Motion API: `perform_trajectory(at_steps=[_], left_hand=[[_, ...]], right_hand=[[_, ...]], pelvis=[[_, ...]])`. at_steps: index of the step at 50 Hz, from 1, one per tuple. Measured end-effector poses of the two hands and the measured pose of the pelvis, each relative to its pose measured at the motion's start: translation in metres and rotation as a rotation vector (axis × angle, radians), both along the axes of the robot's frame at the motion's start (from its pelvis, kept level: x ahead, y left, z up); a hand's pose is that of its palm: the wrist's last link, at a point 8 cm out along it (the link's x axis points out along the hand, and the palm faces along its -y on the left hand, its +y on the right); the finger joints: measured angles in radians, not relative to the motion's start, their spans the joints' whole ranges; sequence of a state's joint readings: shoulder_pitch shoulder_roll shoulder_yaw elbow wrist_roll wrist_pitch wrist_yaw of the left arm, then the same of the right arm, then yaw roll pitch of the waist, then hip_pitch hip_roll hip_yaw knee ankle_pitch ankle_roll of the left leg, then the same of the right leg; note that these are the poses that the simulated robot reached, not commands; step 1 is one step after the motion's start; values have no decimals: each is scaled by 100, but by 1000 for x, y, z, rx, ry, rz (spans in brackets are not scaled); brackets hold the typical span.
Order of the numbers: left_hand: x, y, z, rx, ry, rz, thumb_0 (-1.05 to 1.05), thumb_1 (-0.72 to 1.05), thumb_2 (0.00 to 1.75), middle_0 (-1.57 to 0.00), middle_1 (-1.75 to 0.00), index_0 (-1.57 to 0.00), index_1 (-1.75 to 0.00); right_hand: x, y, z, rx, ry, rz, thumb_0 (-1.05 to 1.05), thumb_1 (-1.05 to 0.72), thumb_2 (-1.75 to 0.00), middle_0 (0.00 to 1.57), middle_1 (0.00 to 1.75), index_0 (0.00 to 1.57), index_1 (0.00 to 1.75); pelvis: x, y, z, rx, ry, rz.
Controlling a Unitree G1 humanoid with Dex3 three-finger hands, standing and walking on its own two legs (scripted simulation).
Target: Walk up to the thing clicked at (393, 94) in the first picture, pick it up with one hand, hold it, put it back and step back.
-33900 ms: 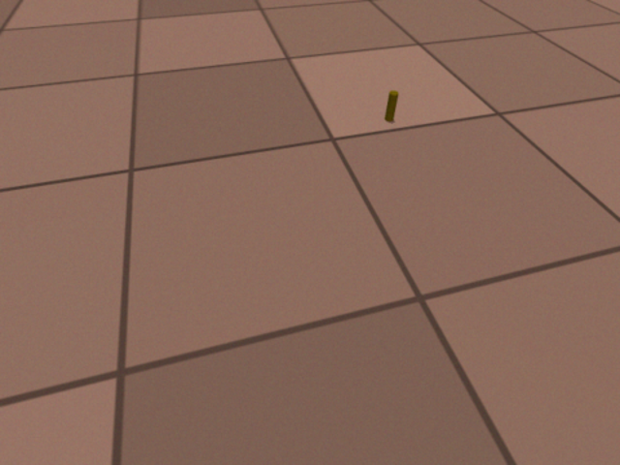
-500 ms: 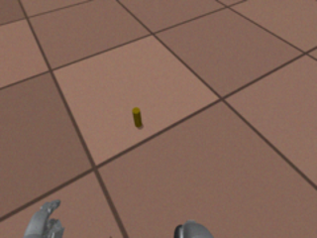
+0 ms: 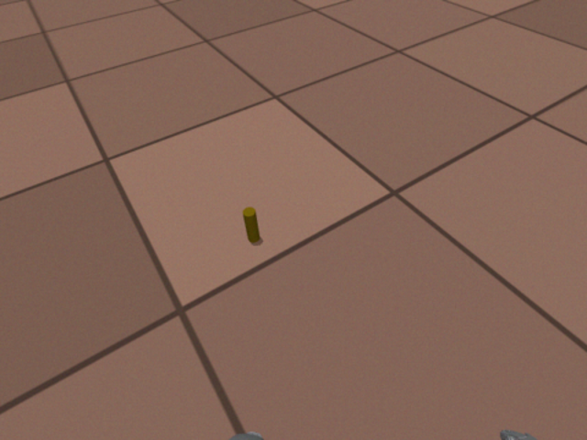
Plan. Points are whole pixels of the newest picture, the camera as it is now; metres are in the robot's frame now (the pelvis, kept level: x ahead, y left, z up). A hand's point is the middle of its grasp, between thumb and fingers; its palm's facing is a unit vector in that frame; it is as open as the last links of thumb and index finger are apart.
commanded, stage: step back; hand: left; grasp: from the side
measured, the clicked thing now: (251, 225) +1.03 +0.27 -0.67
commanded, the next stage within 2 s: stand in 1.34 s
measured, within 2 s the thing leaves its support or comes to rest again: neither
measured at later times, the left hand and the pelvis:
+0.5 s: hand out of the picture +0.07 +0.28 -0.13, palm faces +0.04 -0.91 -0.42, open 7.3 cm; pelvis -0.01 +0.00 +0.00, yaw +3 degrees
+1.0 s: hand out of the picture +0.11 +0.30 -0.15, palm faces +0.10 -0.93 -0.34, open 7.3 cm; pelvis +0.04 +0.03 +0.01, yaw +5 degrees
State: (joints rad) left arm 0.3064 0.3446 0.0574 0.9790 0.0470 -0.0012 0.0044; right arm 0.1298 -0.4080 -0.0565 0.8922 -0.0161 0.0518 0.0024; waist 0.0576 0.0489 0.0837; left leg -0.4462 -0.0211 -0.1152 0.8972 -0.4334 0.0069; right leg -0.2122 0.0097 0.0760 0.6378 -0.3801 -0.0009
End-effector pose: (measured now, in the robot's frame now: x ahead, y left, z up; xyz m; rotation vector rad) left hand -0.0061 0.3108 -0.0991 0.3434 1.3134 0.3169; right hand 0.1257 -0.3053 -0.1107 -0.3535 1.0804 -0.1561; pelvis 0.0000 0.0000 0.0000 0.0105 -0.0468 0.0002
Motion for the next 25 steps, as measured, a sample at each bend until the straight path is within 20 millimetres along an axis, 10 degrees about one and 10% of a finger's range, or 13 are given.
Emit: perform_trajectory(at_steps=[14, 25], left_hand=[[17, 33, -2, -15, -96, -38, 1, 91, 89, -20, -30, -21, -30], [66, 12, 5, 9, -192, -85, 1, 91, 90, -20, -30, -21, -30]], right_hand=[[-78, 31, 2, 17, 99, -26, 1, -91, -89, 21, 30, 20, 30], [-91, -10, -7, -16, 146, -90, 1, -91, -89, 21, 30, 20, 30]], pelvis=[[-24, 23, 5, 4, 3, 50], [-9, 0, -1, -29, -13, 50]])
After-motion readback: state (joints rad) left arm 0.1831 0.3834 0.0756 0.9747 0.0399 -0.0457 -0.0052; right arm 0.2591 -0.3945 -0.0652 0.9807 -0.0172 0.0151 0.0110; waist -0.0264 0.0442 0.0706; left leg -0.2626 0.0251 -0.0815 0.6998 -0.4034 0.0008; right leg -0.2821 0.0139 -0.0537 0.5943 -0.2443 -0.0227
